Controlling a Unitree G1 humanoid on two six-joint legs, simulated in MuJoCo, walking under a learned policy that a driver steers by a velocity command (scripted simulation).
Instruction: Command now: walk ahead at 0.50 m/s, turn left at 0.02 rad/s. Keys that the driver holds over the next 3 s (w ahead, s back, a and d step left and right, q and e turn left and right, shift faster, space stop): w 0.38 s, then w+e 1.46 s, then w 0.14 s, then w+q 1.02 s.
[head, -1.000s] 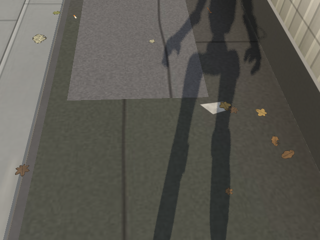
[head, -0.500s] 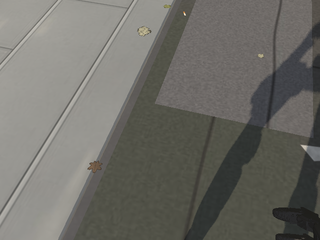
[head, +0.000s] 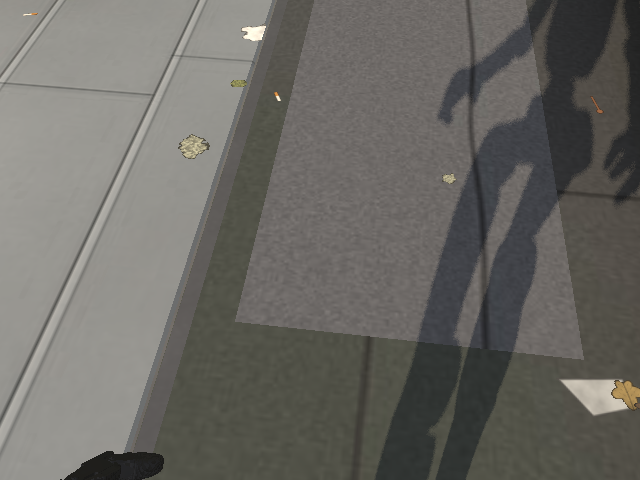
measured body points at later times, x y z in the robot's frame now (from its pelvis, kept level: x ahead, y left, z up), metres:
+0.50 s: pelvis +0.29 -0.01 +0.01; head +0.32 -0.01 +0.46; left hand +0.29 +0.28 -0.12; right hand +0.50 -0.24 -0.08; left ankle +0.46 +0.13 -0.70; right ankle +0.17 -0.11 -0.73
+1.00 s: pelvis +0.55 -0.01 +0.00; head +0.58 -0.03 +0.45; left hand +0.81 +0.17 -0.09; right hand +0.50 -0.30 -0.13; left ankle +0.46 +0.13 -0.73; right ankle +0.68 -0.19 -0.70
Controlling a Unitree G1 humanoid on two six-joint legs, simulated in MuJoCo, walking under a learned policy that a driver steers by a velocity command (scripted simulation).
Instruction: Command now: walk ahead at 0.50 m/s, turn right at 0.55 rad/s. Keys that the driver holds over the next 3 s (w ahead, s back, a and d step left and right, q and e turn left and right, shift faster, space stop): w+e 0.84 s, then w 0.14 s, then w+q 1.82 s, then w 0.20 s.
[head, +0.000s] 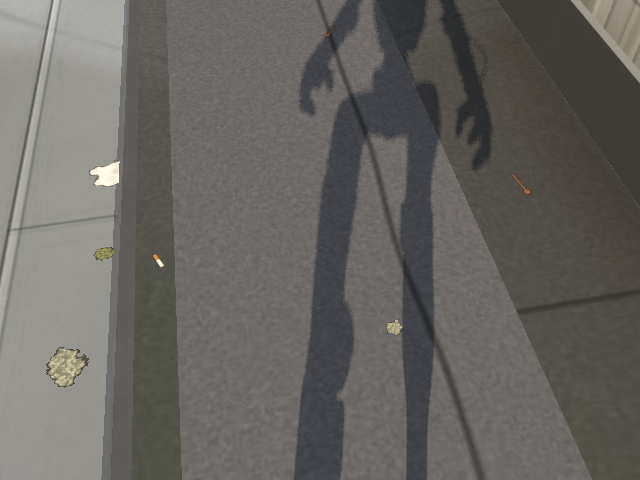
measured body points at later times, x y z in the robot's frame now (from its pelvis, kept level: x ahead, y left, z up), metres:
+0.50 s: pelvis +0.28 -0.04 +0.01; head +0.31 -0.07 +0.45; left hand +0.41 +0.23 -0.10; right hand +0.45 -0.33 -0.07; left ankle +0.50 +0.06 -0.70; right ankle +0.17 -0.11 -0.73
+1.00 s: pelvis +0.53 -0.12 +0.00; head +0.56 -0.15 +0.45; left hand +0.85 -0.05 -0.07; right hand +0.38 -0.37 -0.13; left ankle +0.50 +0.04 -0.73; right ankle +0.59 -0.33 -0.70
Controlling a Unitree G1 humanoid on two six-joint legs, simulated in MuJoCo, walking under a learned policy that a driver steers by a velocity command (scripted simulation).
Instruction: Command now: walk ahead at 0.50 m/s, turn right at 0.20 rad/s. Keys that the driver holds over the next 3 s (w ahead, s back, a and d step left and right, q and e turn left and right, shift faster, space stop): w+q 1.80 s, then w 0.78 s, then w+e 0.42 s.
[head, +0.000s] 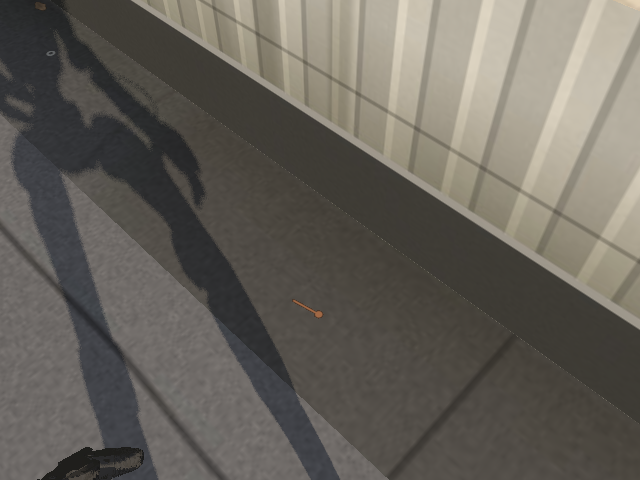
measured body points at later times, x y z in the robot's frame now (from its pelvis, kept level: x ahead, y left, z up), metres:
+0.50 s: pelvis +0.27 -0.02 +0.00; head +0.30 -0.02 +0.45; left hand +0.25 +0.27 -0.12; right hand +0.50 -0.23 -0.10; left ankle +0.43 +0.16 -0.69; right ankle +0.18 -0.13 -0.74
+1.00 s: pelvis +0.55 +0.09 +0.00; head +0.58 +0.11 +0.45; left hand +0.63 +0.41 -0.08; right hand +0.76 -0.14 -0.10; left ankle +0.45 +0.14 -0.74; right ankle +0.78 +0.02 -0.70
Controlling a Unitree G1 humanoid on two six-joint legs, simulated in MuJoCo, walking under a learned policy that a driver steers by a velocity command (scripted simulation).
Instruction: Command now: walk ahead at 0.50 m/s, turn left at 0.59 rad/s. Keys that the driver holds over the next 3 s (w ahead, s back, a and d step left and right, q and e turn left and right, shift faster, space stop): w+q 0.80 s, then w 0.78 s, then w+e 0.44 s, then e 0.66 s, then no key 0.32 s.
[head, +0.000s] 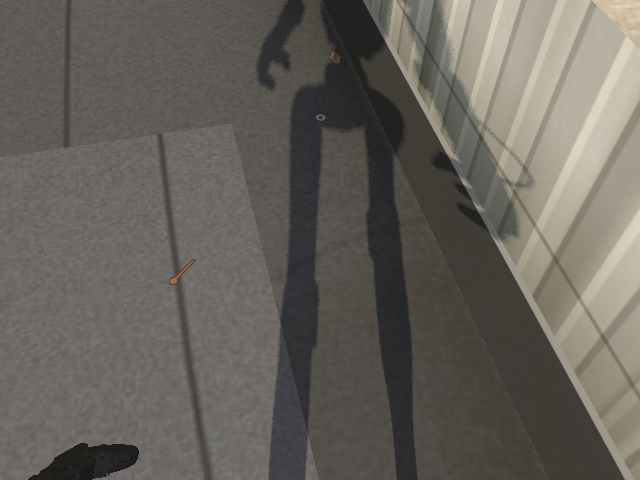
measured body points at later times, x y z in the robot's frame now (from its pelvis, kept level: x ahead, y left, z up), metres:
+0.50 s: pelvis +0.27 +0.00 -0.01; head +0.30 +0.02 +0.44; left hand +0.18 +0.29 -0.13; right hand +0.55 -0.16 -0.08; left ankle +0.40 +0.19 -0.70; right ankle +0.18 -0.15 -0.74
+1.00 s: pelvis +0.53 +0.14 +0.00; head +0.55 +0.16 +0.45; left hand +0.59 +0.46 -0.09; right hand +0.73 -0.09 -0.10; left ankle +0.41 +0.17 -0.74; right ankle +0.78 +0.11 -0.70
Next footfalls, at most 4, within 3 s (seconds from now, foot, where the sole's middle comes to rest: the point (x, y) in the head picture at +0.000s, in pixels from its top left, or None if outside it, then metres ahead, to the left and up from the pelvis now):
0.08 right None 0.22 -0.15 -0.78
0.58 left None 0.45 0.19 -0.78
1.08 right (234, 330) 0.81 0.15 -0.78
1.62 left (81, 297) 0.92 0.52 -0.78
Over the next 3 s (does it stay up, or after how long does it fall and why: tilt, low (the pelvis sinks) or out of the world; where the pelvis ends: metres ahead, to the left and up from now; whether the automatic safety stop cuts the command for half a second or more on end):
stays up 1.24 0.55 -0.01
